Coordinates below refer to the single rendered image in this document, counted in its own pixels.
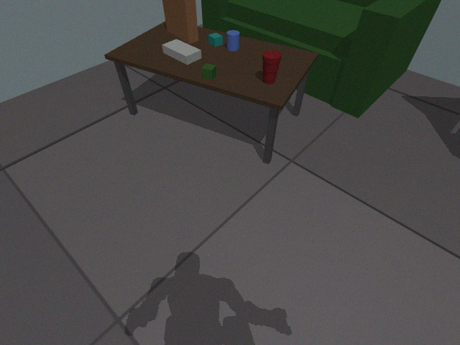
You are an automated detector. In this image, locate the coffee table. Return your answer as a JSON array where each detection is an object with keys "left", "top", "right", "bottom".
[{"left": 104, "top": 22, "right": 318, "bottom": 164}]

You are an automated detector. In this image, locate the sofa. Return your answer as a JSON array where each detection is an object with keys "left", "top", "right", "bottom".
[{"left": 201, "top": 0, "right": 441, "bottom": 118}]

